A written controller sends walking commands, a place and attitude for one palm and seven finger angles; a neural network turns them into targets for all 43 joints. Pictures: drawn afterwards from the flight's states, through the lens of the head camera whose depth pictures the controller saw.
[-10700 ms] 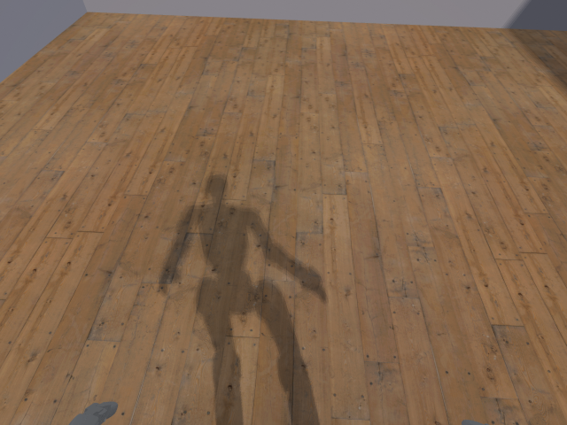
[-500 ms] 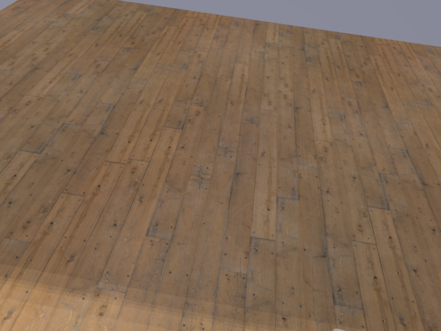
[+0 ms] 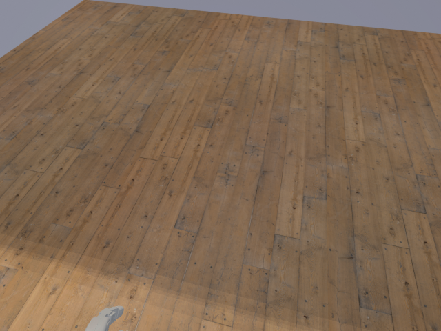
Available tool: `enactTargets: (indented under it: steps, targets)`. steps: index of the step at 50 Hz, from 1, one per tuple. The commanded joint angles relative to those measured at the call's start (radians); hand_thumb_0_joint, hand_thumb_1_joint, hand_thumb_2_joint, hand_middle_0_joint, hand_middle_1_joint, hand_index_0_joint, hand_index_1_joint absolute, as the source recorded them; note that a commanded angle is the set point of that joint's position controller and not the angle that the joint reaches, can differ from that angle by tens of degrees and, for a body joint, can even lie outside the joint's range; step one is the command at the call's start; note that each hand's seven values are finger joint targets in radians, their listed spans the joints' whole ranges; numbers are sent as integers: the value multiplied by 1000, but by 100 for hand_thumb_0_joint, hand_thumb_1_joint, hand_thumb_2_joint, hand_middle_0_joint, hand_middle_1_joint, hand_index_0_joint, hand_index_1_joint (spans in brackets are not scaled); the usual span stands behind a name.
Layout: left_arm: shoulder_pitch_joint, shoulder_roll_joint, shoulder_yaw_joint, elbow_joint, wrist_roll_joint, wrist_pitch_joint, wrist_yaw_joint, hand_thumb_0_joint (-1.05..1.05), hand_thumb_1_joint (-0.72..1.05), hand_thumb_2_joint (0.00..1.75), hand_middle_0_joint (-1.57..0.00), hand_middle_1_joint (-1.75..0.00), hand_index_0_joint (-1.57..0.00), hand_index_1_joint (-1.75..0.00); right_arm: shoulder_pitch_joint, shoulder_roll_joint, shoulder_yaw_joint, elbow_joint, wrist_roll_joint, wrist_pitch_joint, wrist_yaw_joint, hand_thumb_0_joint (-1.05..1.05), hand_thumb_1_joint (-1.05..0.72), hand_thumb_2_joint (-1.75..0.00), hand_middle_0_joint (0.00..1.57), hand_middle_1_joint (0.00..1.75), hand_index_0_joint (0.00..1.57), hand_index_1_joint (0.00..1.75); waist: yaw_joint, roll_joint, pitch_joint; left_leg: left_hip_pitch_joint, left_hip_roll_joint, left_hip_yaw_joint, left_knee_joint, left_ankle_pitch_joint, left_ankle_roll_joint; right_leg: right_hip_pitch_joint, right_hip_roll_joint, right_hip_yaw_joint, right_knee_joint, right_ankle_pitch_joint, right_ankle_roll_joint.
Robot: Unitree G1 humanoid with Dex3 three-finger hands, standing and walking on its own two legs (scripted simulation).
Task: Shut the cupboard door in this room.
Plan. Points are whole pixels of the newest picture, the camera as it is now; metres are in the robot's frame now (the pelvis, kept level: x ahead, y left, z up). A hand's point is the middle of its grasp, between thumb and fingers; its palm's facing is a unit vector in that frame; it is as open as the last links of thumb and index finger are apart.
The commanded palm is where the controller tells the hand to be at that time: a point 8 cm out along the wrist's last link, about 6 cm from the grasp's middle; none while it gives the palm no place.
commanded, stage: turn or walk to find it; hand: left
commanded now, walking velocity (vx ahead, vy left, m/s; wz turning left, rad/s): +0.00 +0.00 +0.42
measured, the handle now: out of the picture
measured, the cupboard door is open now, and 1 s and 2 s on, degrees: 78 78 78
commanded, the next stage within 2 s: none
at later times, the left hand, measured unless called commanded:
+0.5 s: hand out of the picture -0.06 +0.17 -0.17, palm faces +0.29 -0.92 -0.26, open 7.3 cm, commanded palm none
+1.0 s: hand out of the picture -0.05 +0.21 -0.15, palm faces +0.43 -0.86 -0.26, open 7.4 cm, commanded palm none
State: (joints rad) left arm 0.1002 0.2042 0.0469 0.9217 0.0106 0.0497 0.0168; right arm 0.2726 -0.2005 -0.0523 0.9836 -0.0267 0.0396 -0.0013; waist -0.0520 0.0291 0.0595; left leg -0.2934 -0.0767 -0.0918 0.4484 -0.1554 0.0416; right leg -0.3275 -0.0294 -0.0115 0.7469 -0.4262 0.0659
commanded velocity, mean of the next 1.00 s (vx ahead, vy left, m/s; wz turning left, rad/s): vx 0.00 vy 0.00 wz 0.42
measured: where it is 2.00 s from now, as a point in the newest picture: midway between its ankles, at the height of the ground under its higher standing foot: outside the picture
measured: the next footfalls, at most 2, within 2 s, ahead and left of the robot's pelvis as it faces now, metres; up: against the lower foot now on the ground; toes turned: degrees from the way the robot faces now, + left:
right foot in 0.06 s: +0.02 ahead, -0.13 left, +0.00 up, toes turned +0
left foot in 0.56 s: -0.06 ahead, +0.11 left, +0.00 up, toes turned +21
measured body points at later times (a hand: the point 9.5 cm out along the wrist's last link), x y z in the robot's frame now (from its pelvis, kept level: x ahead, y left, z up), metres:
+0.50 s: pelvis -0.04 -0.02 +0.00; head +0.00 -0.03 +0.44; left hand -0.07 +0.22 -0.15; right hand +0.09 -0.26 -0.16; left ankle -0.11 +0.11 -0.70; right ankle -0.02 -0.12 -0.74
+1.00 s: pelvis -0.06 -0.02 +0.00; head -0.03 -0.02 +0.45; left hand -0.07 +0.26 -0.13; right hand +0.10 -0.22 -0.15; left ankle -0.10 +0.10 -0.74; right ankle -0.01 -0.14 -0.72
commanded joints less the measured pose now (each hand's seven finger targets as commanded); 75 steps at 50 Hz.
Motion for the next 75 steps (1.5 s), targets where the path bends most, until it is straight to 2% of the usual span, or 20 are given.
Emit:
enactTargets:
  steps: [1,2,3,4,7,10,23,27,29,30,34,44,50,51,52,53,59,72,74,75]
  targets:
    - [125,102,29,-37,-9,-33,14,0,90,90,-20,-30,-20,-30,-22,-172,-54,-77,6,-14,-9,0,-90,-90,20,30,20,30,71,78,-135,-40,205,-297,-65,94,66,233,4,-9,-328,180,-22]
    - [156,148,40,-33,-2,-39,20,0,90,90,-20,-30,-20,-30,-18,-133,-50,-83,12,-12,-3,0,-90,-90,20,30,20,30,82,-28,-142,-179,142,-232,16,-59,12,368,-99,80,-425,164,-54]
    - [165,230,57,-41,14,-45,27,0,90,90,-20,-30,-20,-30,-13,-77,-42,-103,18,-14,0,0,-90,-90,20,30,20,30,95,-281,-119,-360,10,-44,242,-286,-57,424,-348,345,-507,62,-148]
    - [124,245,52,-65,9,-39,27,0,90,90,-20,-30,-20,-30,-42,-124,-55,-111,5,-7,-4,0,-90,-90,20,30,20,30,97,-268,-77,-324,6,-3,463,-397,-68,230,-462,386,-536,107,-224]
    - [-29,156,37,-98,1,-45,25,0,90,90,-20,-30,-20,-30,23,-120,-62,-49,-5,27,10,0,-90,-90,20,30,20,30,10,-158,28,-260,63,0,736,-254,-78,23,-309,180,-539,74,-183]
    - [12,118,24,-77,2,-61,20,0,90,90,-20,-30,-20,-30,63,-95,-55,-27,1,24,16,0,-90,-90,20,30,20,30,4,-156,15,-282,77,32,774,-168,-101,107,-242,34,-476,296,-152]
    - [210,204,50,4,22,-55,15,0,90,90,-20,-30,-20,-30,-135,-81,-19,-72,18,2,8,0,-90,-90,20,30,20,30,107,-247,-80,-129,105,144,324,-324,-107,291,-332,-4,-331,687,-219]
    - [163,201,51,6,6,-43,12,0,90,90,-20,-30,-20,-30,-37,-122,-23,-50,19,-22,8,0,-90,-90,20,30,20,30,32,-156,-148,158,112,153,-68,-3,-78,169,-282,-111,-146,562,-109]
    - [150,93,19,-43,1,-27,5,0,90,90,-20,-30,-20,-30,20,-290,-60,-48,11,-28,-3,0,-90,-90,20,30,20,30,1,277,-148,348,472,-267,-112,551,94,-228,-89,-140,193,-214,10]
    - [106,120,18,-49,7,-16,9,0,90,90,-20,-30,-20,-30,37,-288,-55,-39,11,-18,-3,0,-90,-90,20,30,20,30,-13,176,-136,272,492,-190,-90,523,138,-183,-103,-69,283,-208,-6]
    - [96,127,29,-13,4,-14,-2,0,90,90,-20,-30,-20,-30,-101,-204,-28,-71,7,-28,-23,0,-90,-90,20,30,20,30,38,150,-50,202,336,-94,-84,516,114,-214,-88,-20,373,-30,9]
    - [34,102,20,-57,-1,-16,1,0,90,90,-20,-30,-20,-30,-59,-208,-46,-82,2,-24,-14,0,-90,-90,20,30,20,30,19,112,-60,164,312,-181,-91,375,133,-125,-47,-18,140,-28,24]
    - [148,115,26,-38,-4,-40,4,0,90,90,-20,-30,-20,-30,-96,-196,-54,-98,8,-16,-7,0,-90,-90,20,30,20,30,80,99,-109,-1,230,-207,13,241,68,184,-9,-47,-285,207,1]
    - [178,156,35,-31,2,-51,9,0,90,90,-20,-30,-20,-30,-83,-156,-49,-100,14,-18,-4,0,-90,-90,20,30,20,30,92,-1,-128,-115,173,-166,92,77,17,322,-98,31,-387,258,-17]
    - [200,245,53,-34,18,-60,18,0,90,90,-20,-30,-20,-30,-70,-86,-36,-120,19,-19,2,0,-90,-90,20,30,20,30,102,-286,-140,-283,31,1,307,-263,-56,411,-349,280,-441,323,-105]
    - [193,268,51,-48,12,-54,18,0,90,90,-20,-30,-20,-30,-99,-119,-47,-132,13,-9,-3,0,-90,-90,20,30,20,30,114,-295,-113,-272,27,14,514,-445,-65,257,-469,345,-468,375,-207]
    - [33,141,25,-86,7,-61,16,0,90,90,-20,-30,-20,-30,4,-109,-51,-45,2,21,19,0,-90,-90,20,30,20,30,25,-204,-13,-254,94,40,784,-196,-95,107,-268,31,-468,258,-153]
    - [167,215,55,-9,21,-49,14,0,90,90,-20,-30,-20,-30,-71,-77,-19,-59,20,-11,10,0,-90,-90,20,30,20,30,82,-221,-115,-52,107,173,187,-271,-96,260,-341,-45,-292,579,-190]
    - [145,195,51,-9,4,-39,11,0,90,90,-20,-30,-20,-30,6,-112,-25,-36,18,-25,11,0,-90,-90,20,30,20,30,32,-108,-150,156,121,151,-53,-11,-78,141,-288,-132,-144,470,-101]
    - [155,141,41,-29,-4,-31,7,0,90,90,-20,-30,-20,-30,32,-193,-43,-40,11,-34,8,0,-90,-90,20,30,20,30,18,130,-163,283,297,-92,-126,169,-12,-59,-176,-179,38,198,-32]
